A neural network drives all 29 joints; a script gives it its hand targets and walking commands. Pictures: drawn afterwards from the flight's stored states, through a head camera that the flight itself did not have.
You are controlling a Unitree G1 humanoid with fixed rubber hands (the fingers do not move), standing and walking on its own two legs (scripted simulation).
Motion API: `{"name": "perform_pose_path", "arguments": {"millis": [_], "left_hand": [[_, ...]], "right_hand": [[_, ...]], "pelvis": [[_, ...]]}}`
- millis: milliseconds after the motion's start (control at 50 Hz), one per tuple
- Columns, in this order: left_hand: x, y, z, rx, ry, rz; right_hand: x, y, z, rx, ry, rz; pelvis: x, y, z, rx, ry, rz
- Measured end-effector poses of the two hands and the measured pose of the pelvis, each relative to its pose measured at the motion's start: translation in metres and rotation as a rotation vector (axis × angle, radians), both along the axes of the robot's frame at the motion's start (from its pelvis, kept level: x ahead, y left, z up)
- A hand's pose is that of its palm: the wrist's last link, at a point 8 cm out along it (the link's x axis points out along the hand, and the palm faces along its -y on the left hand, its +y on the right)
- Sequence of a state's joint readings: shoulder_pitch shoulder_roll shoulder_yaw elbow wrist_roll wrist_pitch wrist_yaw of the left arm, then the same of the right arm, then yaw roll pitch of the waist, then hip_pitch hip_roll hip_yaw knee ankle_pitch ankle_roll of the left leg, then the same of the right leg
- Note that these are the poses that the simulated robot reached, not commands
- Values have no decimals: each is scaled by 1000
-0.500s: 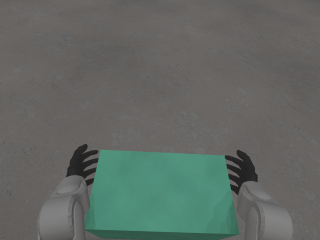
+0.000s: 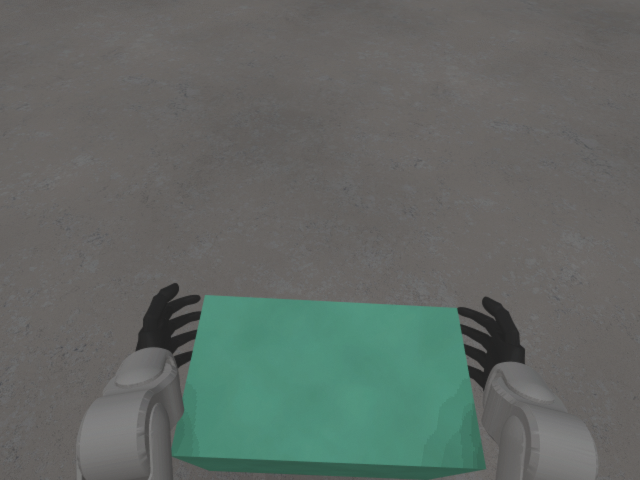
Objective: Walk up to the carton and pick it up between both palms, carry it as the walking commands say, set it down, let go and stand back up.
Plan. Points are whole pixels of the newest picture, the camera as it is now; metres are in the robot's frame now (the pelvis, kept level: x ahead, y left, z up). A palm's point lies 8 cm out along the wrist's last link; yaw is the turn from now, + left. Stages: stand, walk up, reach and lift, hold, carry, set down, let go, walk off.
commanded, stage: carry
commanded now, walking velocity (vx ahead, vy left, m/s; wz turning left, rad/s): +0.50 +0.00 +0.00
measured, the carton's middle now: (325, 394) +0.24 +0.01 +0.00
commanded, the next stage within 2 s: none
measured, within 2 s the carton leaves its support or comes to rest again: neither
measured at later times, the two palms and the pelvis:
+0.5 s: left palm (218, 154) +0.61 +0.20 +0.08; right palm (433, 172) +0.57 -0.15 +0.09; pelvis +0.35 +0.05 +0.00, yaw -6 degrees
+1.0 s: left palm (260, 68) +0.92 +0.18 +0.08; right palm (420, 73) +0.92 -0.18 +0.08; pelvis +0.68 -0.01 -0.01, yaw +0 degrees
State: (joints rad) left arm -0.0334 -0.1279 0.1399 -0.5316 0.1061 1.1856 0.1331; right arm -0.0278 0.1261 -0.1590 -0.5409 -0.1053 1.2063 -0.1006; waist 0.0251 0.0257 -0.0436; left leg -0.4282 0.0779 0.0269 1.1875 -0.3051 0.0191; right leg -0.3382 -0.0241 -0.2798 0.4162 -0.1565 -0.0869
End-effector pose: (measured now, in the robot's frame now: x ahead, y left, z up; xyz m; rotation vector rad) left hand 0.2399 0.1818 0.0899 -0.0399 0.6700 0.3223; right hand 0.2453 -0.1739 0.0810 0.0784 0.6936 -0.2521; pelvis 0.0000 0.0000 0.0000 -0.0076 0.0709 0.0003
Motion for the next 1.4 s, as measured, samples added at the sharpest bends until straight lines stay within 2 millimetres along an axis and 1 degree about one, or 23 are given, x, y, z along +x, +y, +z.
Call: {"name": "perform_pose_path", "arguments": {"millis": [100, 160, 220, 300, 360, 380, 440, 480, 540, 640, 720, 800, 880, 900, 940, 980, 1060, 1160, 1240, 1300, 1340, 1360, 1400], "left_hand": [[59, -2, 18, 17, -28, 5], [101, -3, 26, 20, -50, -11], [147, -2, 27, 16, -70, -33], [214, 5, 18, -5, -87, -60], [269, 13, 1, -28, -98, -82], [287, 16, -6, -40, -87, -87], [330, 20, -16, -55, -21, -108], [355, 20, -14, -53, 4, -124], [393, 22, -8, -56, 1, -137], [452, 27, 5, -71, -45, -115], [499, 29, 11, -75, -76, -78], [552, 21, 9, -71, -91, -54], [614, 3, -1, -57, -109, -41], [628, -1, -4, -46, -98, -39], [651, -4, -8, -33, -56, -26], [670, -5, -8, -24, -20, -9], [710, -6, 5, -1, -7, 12], [774, -8, 22, 16, -44, -7], [831, -4, 25, 14, -70, -39], [875, 3, 18, -4, -88, -58], [906, 9, 9, -18, -106, -75], [920, 11, 3, -33, -100, -78], [943, 14, -8, -58, -59, -82]], "right_hand": [[62, -2, 14, 7, -29, 11], [98, -3, 20, 9, -52, -4], [136, -2, 22, 5, -72, -27], [192, 5, 18, -12, -89, -57], [240, 14, 9, -33, -100, -80], [255, 17, 6, -45, -89, -85], [290, 21, 0, -55, -23, -110], [310, 22, 3, -54, 3, -123], [345, 25, 14, -65, 0, -131], [413, 29, 32, -84, -46, -105], [472, 30, 39, -86, -77, -71], [532, 21, 33, -76, -91, -52], [596, 3, 15, -55, -109, -44], [613, 0, 10, -42, -100, -42], [641, -5, 3, -28, -57, -31], [666, -5, 0, -20, -21, -13], [714, -6, 6, -6, -10, 14], [773, -8, 19, 4, -47, -2], [819, -4, 22, 4, -74, -35], [855, 3, 20, -10, -93, -57], [880, 10, 15, -24, -109, -74], [892, 12, 13, -39, -103, -77], [911, 15, 8, -62, -63, -82]], "pelvis": [[61, -3, 13, 28, -4, -7], [101, 0, 15, 39, -9, -18], [144, 7, 12, 40, -15, -28], [207, 19, -1, 32, -16, -46], [260, 32, -18, 26, -27, -73], [275, 35, -21, 35, -28, -77], [311, 44, -14, 24, -14, -89], [334, 49, -5, 12, -6, -96], [369, 52, 7, -8, -1, -94], [431, 50, 15, -39, 1, -71], [485, 42, 13, -52, -3, -56], [544, 28, 3, -50, -2, -42], [609, 10, -17, -28, -16, -7], [623, 6, -20, -34, -16, -5], [645, 0, -17, -30, -11, 1], [667, -4, -10, -21, -6, 9], [714, -9, 5, 1, -10, 4], [774, -5, 14, 29, -12, -11], [825, 5, 11, 29, -17, -27], [866, 16, 1, 19, -22, -47], [895, 25, -11, 2, -33, -71], [907, 28, -14, 9, -31, -74], [922, 31, -14, 15, -25, -71]]}}
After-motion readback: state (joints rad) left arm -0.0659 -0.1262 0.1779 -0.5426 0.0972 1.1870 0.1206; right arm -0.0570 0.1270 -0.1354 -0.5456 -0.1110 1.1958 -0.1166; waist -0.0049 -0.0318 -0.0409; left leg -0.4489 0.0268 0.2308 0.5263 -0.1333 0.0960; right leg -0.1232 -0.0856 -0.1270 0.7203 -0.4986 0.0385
